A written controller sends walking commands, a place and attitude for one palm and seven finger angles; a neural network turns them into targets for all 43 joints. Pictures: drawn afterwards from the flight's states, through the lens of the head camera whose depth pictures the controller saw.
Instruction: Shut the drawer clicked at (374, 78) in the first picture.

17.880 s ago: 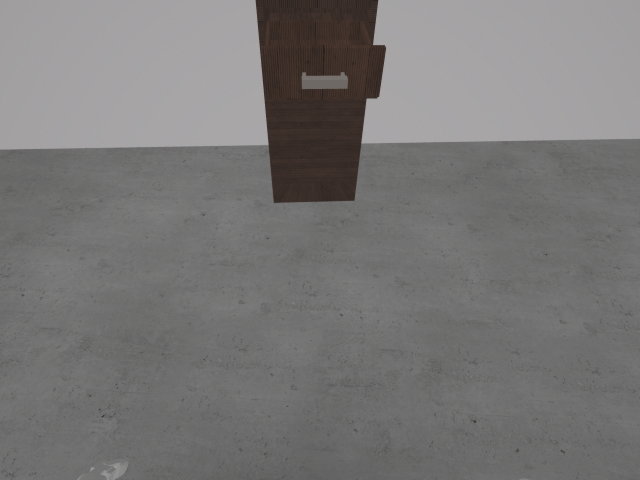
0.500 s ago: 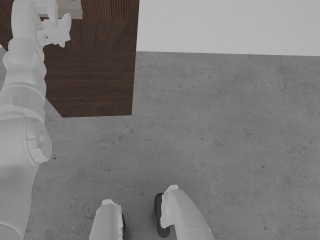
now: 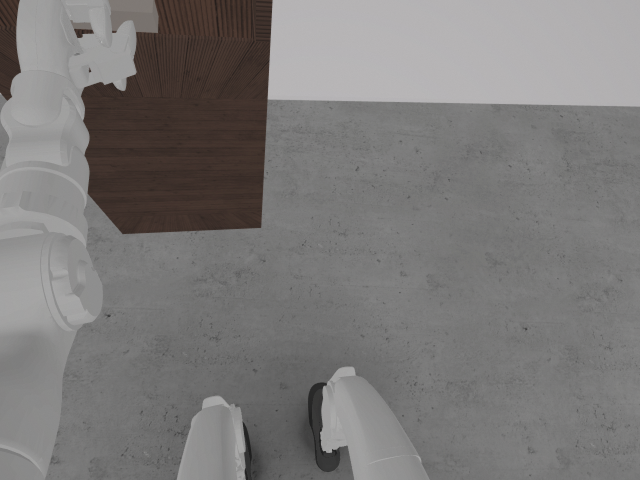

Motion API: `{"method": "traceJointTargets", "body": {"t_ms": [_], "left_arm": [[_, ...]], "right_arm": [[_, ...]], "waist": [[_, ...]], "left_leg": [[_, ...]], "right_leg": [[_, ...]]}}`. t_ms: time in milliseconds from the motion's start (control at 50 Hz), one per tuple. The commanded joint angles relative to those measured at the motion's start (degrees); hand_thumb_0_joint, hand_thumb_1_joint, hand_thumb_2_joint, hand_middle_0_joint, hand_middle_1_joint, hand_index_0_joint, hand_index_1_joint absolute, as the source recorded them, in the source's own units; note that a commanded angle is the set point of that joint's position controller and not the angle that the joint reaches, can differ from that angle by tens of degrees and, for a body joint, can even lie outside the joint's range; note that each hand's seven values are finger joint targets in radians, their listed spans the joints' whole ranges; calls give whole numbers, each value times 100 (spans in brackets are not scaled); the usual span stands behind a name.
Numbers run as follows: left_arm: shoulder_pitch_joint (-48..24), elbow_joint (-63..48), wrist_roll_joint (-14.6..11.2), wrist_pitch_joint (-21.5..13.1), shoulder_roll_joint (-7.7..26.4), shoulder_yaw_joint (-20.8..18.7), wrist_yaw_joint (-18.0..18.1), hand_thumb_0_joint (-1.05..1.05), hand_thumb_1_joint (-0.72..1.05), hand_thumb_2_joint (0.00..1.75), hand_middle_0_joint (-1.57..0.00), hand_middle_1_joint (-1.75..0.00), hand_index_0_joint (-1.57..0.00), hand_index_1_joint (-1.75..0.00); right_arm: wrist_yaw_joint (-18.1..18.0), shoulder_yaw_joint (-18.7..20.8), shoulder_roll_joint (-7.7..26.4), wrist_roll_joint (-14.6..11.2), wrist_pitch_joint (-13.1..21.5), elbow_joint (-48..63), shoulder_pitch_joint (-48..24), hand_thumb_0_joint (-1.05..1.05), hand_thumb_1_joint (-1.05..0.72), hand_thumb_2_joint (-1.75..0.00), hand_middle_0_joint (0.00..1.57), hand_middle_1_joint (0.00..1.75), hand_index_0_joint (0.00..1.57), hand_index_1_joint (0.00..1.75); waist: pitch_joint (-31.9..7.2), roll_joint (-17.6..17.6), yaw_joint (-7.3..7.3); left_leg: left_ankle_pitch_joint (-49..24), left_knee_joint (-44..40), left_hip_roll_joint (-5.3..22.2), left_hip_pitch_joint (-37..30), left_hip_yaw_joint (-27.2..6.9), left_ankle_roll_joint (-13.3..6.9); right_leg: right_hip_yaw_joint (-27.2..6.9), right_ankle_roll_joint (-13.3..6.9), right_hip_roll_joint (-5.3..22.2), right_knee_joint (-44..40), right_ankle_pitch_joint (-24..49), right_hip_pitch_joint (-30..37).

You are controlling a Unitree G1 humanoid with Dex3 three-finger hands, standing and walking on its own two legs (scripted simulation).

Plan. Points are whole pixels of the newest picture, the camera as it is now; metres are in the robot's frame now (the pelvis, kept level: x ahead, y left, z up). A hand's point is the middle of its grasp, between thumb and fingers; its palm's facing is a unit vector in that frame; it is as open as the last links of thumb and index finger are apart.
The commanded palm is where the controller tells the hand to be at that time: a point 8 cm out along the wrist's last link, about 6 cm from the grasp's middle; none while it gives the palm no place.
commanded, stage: pull the fist back off the drawer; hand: left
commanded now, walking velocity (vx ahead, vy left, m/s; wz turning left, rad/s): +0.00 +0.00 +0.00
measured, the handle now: out of the picture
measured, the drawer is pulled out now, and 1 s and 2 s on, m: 0.00 0.00 0.00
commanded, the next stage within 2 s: draw the hand back to the body in 0.34 s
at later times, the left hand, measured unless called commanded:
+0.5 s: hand (118, 53) +0.57 +0.13 +0.09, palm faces -0.02 -1.00 -0.03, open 3.3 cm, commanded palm +0.52 +0.18 +0.10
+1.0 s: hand (18, 141) +0.41 +0.17 +0.17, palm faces +0.00 -0.99 -0.12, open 3.3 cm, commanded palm +0.37 +0.22 +0.18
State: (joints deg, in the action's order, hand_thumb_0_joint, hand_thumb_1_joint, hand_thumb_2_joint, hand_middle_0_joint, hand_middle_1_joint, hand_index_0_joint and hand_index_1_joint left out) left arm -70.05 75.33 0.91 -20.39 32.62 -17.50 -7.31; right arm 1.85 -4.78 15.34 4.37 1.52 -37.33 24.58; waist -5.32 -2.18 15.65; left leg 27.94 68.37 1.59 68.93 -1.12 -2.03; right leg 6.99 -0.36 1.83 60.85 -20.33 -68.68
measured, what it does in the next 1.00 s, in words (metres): rises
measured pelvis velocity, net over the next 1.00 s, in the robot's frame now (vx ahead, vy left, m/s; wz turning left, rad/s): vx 0.07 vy -0.01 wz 0.00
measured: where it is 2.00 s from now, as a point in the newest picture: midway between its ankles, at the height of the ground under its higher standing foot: (283, 461)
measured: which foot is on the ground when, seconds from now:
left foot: down 0.00-1.00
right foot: down 0.00-1.00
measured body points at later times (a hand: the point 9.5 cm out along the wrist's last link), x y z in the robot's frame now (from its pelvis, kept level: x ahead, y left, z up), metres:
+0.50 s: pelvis +0.05 -0.01 +0.03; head +0.19 +0.00 +0.45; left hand +0.56 +0.19 +0.09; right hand +0.05 -0.26 -0.09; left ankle +0.03 +0.09 -0.64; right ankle +0.07 -0.13 -0.64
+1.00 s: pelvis +0.07 -0.01 +0.08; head +0.10 -0.02 +0.53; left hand +0.41 +0.22 +0.18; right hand +0.23 -0.25 -0.01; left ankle +0.03 +0.10 -0.64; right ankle +0.07 -0.13 -0.64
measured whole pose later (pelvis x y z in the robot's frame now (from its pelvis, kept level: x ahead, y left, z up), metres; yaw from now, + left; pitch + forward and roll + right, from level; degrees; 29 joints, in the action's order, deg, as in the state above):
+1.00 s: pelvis +0.07 -0.01 +0.08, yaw +0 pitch +9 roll -1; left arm -9.1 17.7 -9.7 -11.7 16.6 -10.1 -9.1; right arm -0.9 -1.2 14.5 -2.6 -1.3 -29.9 13.7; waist -5.8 -2.3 1.5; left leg 25.1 42.0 0.8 25.5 1.2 -1.0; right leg 3.6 -0.2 0.8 39.9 -19.6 -28.8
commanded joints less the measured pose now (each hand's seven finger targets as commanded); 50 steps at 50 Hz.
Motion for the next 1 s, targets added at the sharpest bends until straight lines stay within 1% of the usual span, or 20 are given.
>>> {"method": "traceJointTargets", "body": {"t_ms": [0,120,180,220,300,360,380,420,480,520,540,600,640,680,740,800,860,920,940,980], "left_arm": [[-3239,-1672,-236,-433,863,-294,129,0,90,90,-140,-160,-140,-160],[-2146,-2034,-308,-574,918,-523,91,0,90,90,-140,-160,-140,-160],[-1624,-2232,-335,-656,815,-551,107,0,90,90,-140,-160,-140,-160],[-1103,-2378,-353,-715,745,-570,93,0,90,90,-140,-160,-140,-160],[-668,-2226,-378,-696,605,-538,66,0,90,90,-140,-160,-140,-160],[-673,-2060,-397,-627,240,-274,-19,0,90,90,-140,-160,-140,-160],[-673,-2145,-434,-655,331,-371,-42,0,90,90,-140,-160,-140,-160],[-588,-2241,-500,-732,221,-352,-103,0,90,90,-140,-160,-140,-160],[345,-3576,-697,-831,410,-548,-214,0,90,90,-140,-160,-140,-160],[1260,-4538,-865,-762,184,-375,-284,0,90,90,-140,-160,-140,-160],[1659,-4829,-948,-654,-79,-166,-330,0,90,90,-140,-160,-140,-160],[2628,-5248,-1157,-256,-320,-43,-286,0,90,90,-140,-160,-140,-160],[2788,-5320,-1242,-18,-549,98,-220,0,90,90,-140,-160,-140,-160],[2997,-5575,-1260,79,-618,147,-146,0,90,90,-140,-160,-140,-160],[3268,-5968,-1241,70,-695,281,-105,0,90,90,-140,-160,-140,-160],[3772,-6658,-1295,62,-627,276,-259,0,90,90,-140,-160,-140,-160],[4195,-6613,-1408,249,-695,285,-463,0,90,90,-140,-160,-140,-160],[4485,-6796,-1513,498,-719,278,-600,0,90,90,-140,-160,-140,-160],[4573,-7301,-847,658,-326,477,60,0,90,90,-140,-160,-140,-160],[5288,-7602,-803,947,-833,685,556,0,90,90,-140,-160,-140,-160]], "right_arm": [[-27,461,1196,-32,-76,181,1251,0,-90,-90,20,30,20,30],[31,508,1117,-104,-240,392,1086,0,-90,-90,20,30,20,30],[40,556,1064,-142,-318,484,1021,0,-90,-90,20,30,20,30],[58,578,1034,-166,-373,569,967,0,-90,-90,20,30,20,30],[39,616,994,-213,-474,575,945,0,-90,-90,20,30,20,30],[26,642,963,-242,-534,553,932,0,-90,-90,20,30,20,30],[13,664,983,-243,-540,543,925,0,-90,-90,20,30,20,30],[4,681,965,-231,-553,529,931,0,-90,-90,20,30,20,30],[20,755,941,-308,-590,846,792,0,-90,-90,20,30,20,30],[53,790,867,-381,-572,996,710,0,-90,-90,20,30,20,30],[73,784,806,-434,-551,1061,605,0,-90,-90,20,30,20,30],[30,806,777,-549,-509,1135,399,0,-90,-90,20,30,20,30],[-20,784,780,-624,-484,1105,195,0,-90,-90,20,30,20,30],[-66,770,768,-649,-439,1135,11,0,-90,-90,20,30,20,30],[-129,745,710,-640,-342,1128,-148,0,-90,-90,20,30,20,30],[-162,731,660,-656,-205,1261,-357,0,-90,-90,20,30,20,30],[-222,676,655,-698,-112,1301,-655,0,-90,-90,20,30,20,30],[-292,606,643,-753,-4,1427,-976,0,-90,-90,20,30,20,30],[-381,652,558,-736,-88,1502,-1413,0,-90,-90,20,30,20,30],[-483,599,492,-724,-64,1625,-1548,0,-90,-90,20,30,20,30]], "waist": [[-3317,-1162,292],[-3400,-1086,-115],[-3272,-710,-241],[-3390,-831,-386],[-2944,-320,-373],[-2622,-276,-273],[-2658,-263,-311],[-2913,-411,-364],[-3999,-802,-825],[-4447,-1027,-1018],[-4265,-1018,-1064],[-3465,-68,-1031],[-2632,81,-936],[-2187,-3,-979],[-2000,-140,-1020],[-2336,-456,-1191],[-1851,-40,-1203],[-1495,-137,-1275],[-1466,-85,-1559],[-1100,158,-1496]], "left_leg": [[-1230,-1043,8,-2812,-608,71],[-1569,-1162,-13,-2881,-386,84],[-1725,-1240,-18,-2789,-296,64],[-2018,-1273,-39,-2942,-203,85],[-2056,-1319,-58,-2610,-77,33],[-2065,-1347,-69,-2576,-34,29],[-2105,-1338,-63,-2623,-38,38],[-2516,-1303,-56,-2933,-58,64],[-3598,-1495,-57,-3811,-26,131],[-4674,-1601,11,-4515,-83,182],[-4799,-1693,22,-4557,-56,179],[-4250,-2002,15,-3985,96,33],[-3531,-2260,-8,-3840,165,34],[-3132,-2448,-41,-3951,175,43],[-3487,-2557,-38,-4252,178,60],[-3902,-2616,-53,-4693,172,73],[-3385,-2849,-58,-4592,144,83],[-2899,-3074,-98,-4610,128,87],[-2707,-3342,-160,-4853,187,68],[-2325,-3616,-122,-4944,164,80]], "right_leg": [[-369,-112,-385,-699,273,1450],[-430,-131,-413,-791,554,2078],[-455,-113,-422,-844,795,2443],[-472,-124,-424,-823,1127,2649],[-531,-95,-423,-875,1493,2966],[-533,-70,-413,-917,1533,2847],[-536,-73,-401,-919,1555,2859],[-526,-94,-403,-850,1835,2882],[-561,-121,-398,-923,2644,3725],[-521,-127,-390,-1014,3205,3997],[-515,-125,-382,-1136,3357,4123],[-514,-80,-360,-1413,3652,4759],[-459,-26,-367,-1635,3243,4662],[-429,-37,-377,-1796,2762,4567],[-424,-52,-344,-1883,2931,4727],[-470,-79,-302,-1899,3228,5085],[-396,-66,-297,-2078,2940,5182],[-372,-97,-264,-2242,2558,5235],[-560,-149,-116,-2558,2148,5536],[-510,-126,-88,-2801,1838,5545]]}}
